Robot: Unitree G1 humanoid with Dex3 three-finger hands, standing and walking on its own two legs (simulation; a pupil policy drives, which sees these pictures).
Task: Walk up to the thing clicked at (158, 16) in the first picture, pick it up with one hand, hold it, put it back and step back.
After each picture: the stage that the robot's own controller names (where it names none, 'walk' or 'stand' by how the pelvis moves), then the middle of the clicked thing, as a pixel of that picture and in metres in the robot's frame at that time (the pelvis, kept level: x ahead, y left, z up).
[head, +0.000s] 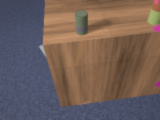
stand; out of the picture +0.82 -0.40 +0.07
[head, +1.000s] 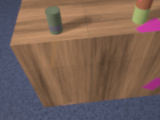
rise first; out of the picture +0.74 -0.26 +0.10
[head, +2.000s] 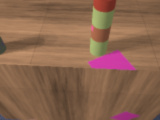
rise first; (101, 27) +0.53 +0.00 +0.10
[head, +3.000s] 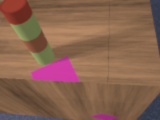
rise first; (32, 36) +0.45 +0.22 +0.10
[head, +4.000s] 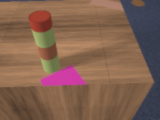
stand; (46, 45) +0.48 +0.17 +0.08
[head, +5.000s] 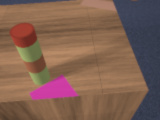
stand; (33, 58) +0.44 +0.20 +0.07
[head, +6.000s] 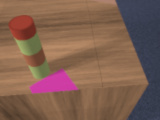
stand; (32, 51) +0.45 +0.20 +0.07
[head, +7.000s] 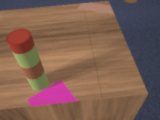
stand; (31, 64) +0.41 +0.21 +0.07
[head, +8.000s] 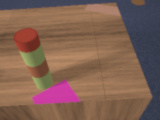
stand; (36, 62) +0.42 +0.19 +0.06
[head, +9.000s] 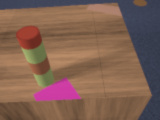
stand; (38, 60) +0.44 +0.19 +0.06
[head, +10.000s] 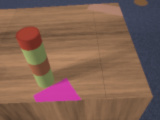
rise first; (38, 61) +0.43 +0.19 +0.06
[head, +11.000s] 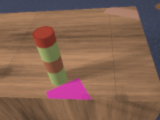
rise first; (52, 59) +0.44 +0.17 +0.07
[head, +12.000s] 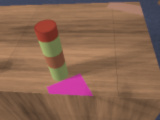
go down; (53, 54) +0.45 +0.17 +0.08
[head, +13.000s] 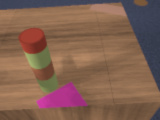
go down; (41, 64) +0.41 +0.15 +0.08
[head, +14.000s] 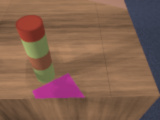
close in; (39, 54) +0.43 +0.15 +0.09
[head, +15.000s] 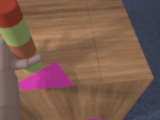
close; (20, 42) +0.45 +0.18 +0.12
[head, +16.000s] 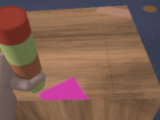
lift; (24, 58) +0.32 +0.17 +0.22
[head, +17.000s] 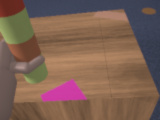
lift; (22, 42) +0.35 +0.17 +0.26
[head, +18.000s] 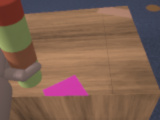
hold; (18, 48) +0.32 +0.18 +0.25
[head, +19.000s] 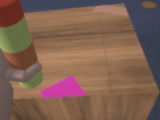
hold; (19, 48) +0.33 +0.17 +0.24
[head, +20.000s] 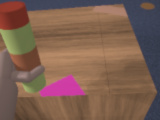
crouch; (24, 52) +0.35 +0.18 +0.21
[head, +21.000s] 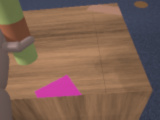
crouch; (13, 24) +0.43 +0.20 +0.25
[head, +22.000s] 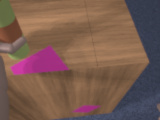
lower; (4, 24) +0.49 +0.19 +0.14
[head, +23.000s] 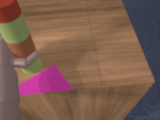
lower; (19, 40) +0.45 +0.17 +0.13
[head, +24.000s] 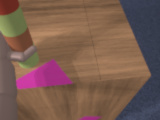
lower; (17, 33) +0.47 +0.18 +0.13
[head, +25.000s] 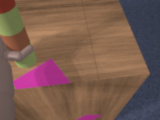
lower; (13, 33) +0.48 +0.18 +0.13
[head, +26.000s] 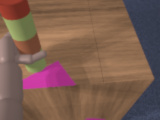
open; (26, 38) +0.46 +0.16 +0.12
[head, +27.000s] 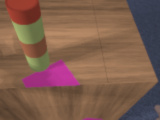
sink last; (32, 39) +0.44 +0.15 +0.12
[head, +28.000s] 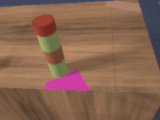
sink last; (52, 49) +0.46 +0.17 +0.10
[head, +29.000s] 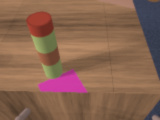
stand; (47, 49) +0.44 +0.16 +0.10
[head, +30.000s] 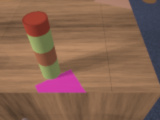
stand; (44, 50) +0.44 +0.16 +0.11
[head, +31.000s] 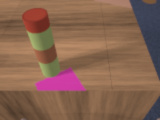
stand; (44, 47) +0.45 +0.16 +0.12
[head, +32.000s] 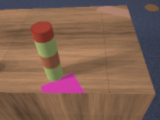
stand; (49, 54) +0.47 +0.16 +0.07
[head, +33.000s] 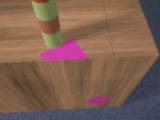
walk; (48, 18) +0.53 +0.13 +0.09
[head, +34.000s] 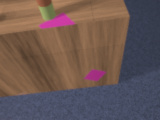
walk; out of the picture +0.78 +0.21 +0.08
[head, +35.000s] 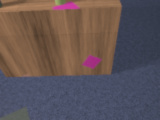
stand; out of the picture +1.07 +0.17 +0.08
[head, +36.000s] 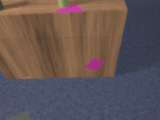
stand; out of the picture +1.02 +0.14 +0.07
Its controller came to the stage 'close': yes
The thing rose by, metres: 0.20
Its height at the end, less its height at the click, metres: +0.00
